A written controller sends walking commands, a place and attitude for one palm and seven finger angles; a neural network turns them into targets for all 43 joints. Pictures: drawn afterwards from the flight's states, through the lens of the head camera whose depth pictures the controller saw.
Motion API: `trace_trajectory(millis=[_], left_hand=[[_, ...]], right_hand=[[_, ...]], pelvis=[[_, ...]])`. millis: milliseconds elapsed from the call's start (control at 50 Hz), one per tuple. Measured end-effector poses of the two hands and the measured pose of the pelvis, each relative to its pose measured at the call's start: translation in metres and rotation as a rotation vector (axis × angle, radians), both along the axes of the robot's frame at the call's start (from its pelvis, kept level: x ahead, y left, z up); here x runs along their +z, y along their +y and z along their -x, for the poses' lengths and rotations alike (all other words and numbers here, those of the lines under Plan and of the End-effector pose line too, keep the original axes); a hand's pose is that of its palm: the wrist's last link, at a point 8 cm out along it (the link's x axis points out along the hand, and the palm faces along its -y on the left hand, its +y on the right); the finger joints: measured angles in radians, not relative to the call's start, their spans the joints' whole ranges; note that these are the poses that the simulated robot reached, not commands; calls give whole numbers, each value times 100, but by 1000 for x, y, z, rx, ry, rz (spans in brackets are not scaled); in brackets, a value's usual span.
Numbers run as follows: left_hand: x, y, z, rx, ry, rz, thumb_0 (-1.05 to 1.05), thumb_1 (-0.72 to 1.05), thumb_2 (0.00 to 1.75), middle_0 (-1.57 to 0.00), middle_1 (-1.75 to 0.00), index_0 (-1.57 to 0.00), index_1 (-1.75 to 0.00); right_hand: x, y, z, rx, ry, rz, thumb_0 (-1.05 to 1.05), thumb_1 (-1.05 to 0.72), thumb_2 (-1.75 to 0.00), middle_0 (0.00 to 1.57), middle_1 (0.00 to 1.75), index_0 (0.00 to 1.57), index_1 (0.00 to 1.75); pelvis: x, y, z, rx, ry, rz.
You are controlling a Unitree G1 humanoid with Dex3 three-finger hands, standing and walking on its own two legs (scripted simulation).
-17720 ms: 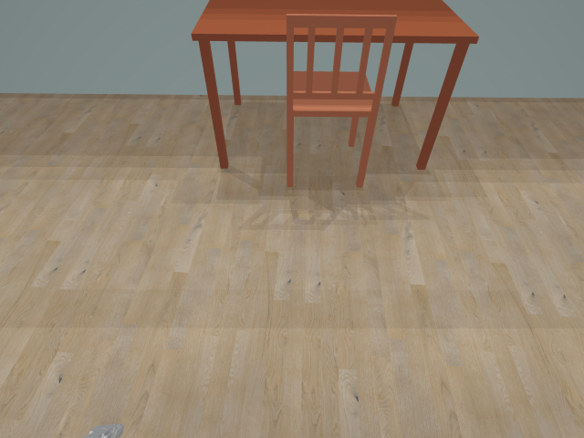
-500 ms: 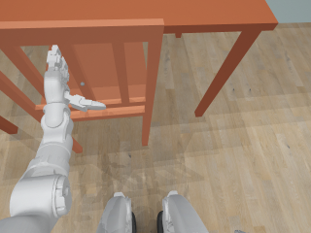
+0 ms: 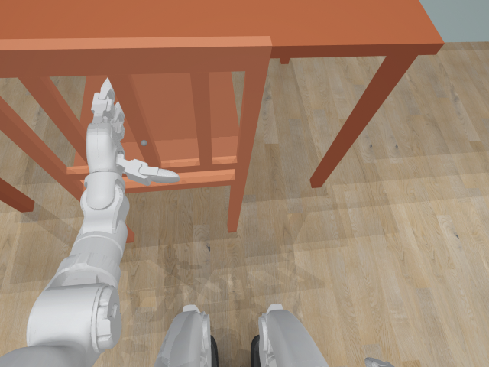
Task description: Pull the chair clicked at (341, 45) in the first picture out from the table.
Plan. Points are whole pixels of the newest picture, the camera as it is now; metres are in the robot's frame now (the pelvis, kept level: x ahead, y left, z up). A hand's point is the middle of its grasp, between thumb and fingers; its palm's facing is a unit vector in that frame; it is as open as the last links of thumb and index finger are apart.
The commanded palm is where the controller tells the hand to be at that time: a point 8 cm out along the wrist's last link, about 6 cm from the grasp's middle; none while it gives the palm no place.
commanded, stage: hook a spindle and tug to test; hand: left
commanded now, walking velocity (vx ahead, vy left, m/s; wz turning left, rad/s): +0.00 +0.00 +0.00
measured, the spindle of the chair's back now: (140, 128) +0.51 +0.16 +0.01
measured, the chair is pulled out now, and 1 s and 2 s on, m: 0.00 0.00 0.11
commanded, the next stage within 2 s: step backward, pulling the chair out in 1.36 s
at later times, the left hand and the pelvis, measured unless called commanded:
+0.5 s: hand (150, 139) +0.48 +0.14 +0.02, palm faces +0.10 -0.99 -0.03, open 10.0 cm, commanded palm +0.45 +0.18 +0.03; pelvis +0.00 -0.01 +0.00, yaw +0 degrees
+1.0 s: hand (151, 139) +0.48 +0.14 +0.02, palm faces +0.11 -0.99 -0.01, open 5.7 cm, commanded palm +0.43 +0.18 +0.03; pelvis +0.02 -0.01 +0.01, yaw -1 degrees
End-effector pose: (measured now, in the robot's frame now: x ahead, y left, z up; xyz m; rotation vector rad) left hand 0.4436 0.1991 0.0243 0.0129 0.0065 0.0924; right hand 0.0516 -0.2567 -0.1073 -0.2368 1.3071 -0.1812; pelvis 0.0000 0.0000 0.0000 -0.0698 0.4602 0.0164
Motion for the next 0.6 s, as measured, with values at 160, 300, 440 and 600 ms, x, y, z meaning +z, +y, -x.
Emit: trace_trajectory(millis=[160, 300, 440, 600], left_hand=[[2, -11, 1, -7, -11, -12, -1, -50, 30, -18, -47, -18, -46], [2, -8, -2, 19, -13, -14, -1, -42, 34, -30, -83, -30, -82], [-1, -7, -7, 11, 0, -23, -1, -15, 45, -41, -119, -41, -118], [-1, -10, -10, 25, 3, -1, 0, 26, 63, -46, -137, -47, -139]], right_hand=[[-1, 2, 2, -1, 12, -7, 1, -90, -90, 20, 30, 21, 30], [-1, -1, 7, -10, 19, -5, 1, -90, -90, 20, 30, 21, 30], [-2, -6, 13, -14, 43, 3, 1, -90, -90, 20, 30, 21, 30], [-1, -10, 13, -24, 54, 3, 1, -90, -90, 20, 30, 21, 30]], pelvis=[[0, 0, 0, 1, -3, -1], [-1, -3, 1, -2, -1, -5], [-2, -6, 0, 0, 5, -6], [0, -9, -3, -4, 11, -9]])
